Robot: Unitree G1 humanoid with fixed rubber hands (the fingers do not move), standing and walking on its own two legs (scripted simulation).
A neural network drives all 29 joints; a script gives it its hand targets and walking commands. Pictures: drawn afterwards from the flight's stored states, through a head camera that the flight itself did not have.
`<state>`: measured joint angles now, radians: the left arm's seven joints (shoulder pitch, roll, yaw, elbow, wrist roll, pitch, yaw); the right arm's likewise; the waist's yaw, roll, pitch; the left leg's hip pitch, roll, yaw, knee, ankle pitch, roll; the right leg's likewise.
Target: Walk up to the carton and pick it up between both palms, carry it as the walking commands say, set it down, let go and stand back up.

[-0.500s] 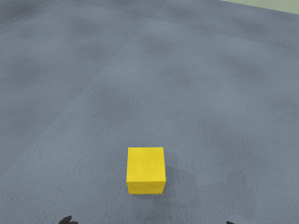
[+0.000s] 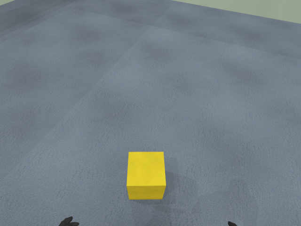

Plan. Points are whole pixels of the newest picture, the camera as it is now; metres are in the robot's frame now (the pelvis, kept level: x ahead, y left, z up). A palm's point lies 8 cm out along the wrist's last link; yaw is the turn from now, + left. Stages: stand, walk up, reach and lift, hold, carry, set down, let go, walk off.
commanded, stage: stand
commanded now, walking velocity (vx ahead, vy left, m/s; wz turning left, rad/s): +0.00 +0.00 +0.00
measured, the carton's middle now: (145, 176) +0.49 +0.02 -0.64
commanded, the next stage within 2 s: reach and lift in 0.24 s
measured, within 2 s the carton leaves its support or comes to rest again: neither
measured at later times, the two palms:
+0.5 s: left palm (63, 220) +0.15 +0.24 -0.11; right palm out of the picture +0.14 -0.23 -0.12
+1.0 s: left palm (81, 180) +0.28 +0.24 -0.16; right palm (211, 187) +0.27 -0.21 -0.17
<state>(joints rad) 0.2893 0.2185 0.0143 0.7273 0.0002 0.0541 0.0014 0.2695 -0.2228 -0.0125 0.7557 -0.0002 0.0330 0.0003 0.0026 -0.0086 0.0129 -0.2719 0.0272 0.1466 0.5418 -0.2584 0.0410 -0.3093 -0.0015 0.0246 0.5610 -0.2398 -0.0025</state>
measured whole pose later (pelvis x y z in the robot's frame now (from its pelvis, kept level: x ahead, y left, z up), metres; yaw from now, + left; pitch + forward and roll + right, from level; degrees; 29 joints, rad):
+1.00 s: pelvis -0.03 +0.01 -0.06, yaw +1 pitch +17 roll +1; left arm -0.42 0.22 0.10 0.71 0.00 0.18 -0.01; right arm -0.35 -0.22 -0.11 0.68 0.00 0.18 -0.02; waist 0.03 -0.01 0.09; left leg -0.91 0.04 0.14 0.99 -0.37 0.05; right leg -0.94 -0.01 0.02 0.99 -0.35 0.01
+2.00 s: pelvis -0.09 -0.01 -0.14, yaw +3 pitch +29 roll +2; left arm -1.41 0.33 0.27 0.85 -0.09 0.24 0.08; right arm -1.31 -0.31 -0.23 0.72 0.05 0.26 -0.14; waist 0.02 -0.01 0.52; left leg -1.42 0.05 0.12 1.26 -0.35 0.05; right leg -1.45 -0.02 0.02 1.28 -0.34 0.01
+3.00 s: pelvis -0.10 +0.00 -0.39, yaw +4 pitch +31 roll +0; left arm -1.53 0.37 0.04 1.11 -0.20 0.16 0.14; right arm -1.52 -0.38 -0.14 1.09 0.18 0.12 -0.15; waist -0.02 -0.01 0.52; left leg -2.16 0.05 0.09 2.17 -0.56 0.07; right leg -2.16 -0.03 0.02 2.18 -0.55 0.01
